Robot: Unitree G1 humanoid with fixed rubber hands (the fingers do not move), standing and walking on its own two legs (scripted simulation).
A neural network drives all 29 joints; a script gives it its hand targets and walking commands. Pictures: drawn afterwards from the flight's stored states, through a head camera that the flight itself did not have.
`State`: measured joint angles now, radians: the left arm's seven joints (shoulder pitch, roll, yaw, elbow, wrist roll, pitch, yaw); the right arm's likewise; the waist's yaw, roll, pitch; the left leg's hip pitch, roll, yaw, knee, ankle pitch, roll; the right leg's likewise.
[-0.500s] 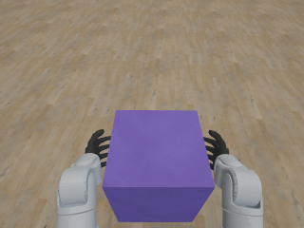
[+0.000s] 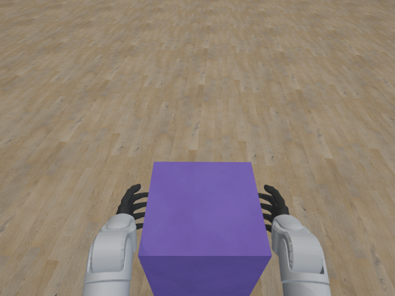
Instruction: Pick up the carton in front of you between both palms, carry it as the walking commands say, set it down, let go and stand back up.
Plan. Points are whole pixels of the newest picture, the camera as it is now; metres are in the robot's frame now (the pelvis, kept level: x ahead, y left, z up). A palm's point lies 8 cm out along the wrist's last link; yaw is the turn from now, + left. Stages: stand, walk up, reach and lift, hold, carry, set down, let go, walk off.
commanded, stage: carry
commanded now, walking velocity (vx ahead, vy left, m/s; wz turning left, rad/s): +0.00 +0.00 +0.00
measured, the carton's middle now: (201, 232) +0.28 +0.00 -0.03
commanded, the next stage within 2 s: hold in 0.56 s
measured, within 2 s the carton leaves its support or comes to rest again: neither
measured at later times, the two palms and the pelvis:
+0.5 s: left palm (125, 228) +0.25 +0.15 +0.04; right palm (278, 229) +0.25 -0.15 +0.04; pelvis -0.03 +0.00 +0.00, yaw +0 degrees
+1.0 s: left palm (128, 242) +0.22 +0.14 +0.04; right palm (292, 255) +0.20 -0.16 +0.04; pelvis -0.07 +0.02 +0.01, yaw -5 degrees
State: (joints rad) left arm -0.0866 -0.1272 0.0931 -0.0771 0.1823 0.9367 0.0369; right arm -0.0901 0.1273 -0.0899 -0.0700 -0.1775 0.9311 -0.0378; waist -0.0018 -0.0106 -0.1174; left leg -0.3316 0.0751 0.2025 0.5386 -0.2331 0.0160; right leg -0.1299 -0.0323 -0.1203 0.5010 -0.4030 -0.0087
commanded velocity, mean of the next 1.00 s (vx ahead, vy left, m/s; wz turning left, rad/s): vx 0.00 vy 0.00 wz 0.00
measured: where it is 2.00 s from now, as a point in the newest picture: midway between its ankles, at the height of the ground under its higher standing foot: outside the picture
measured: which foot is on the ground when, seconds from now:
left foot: down 0.00-1.00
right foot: down 0.00-1.00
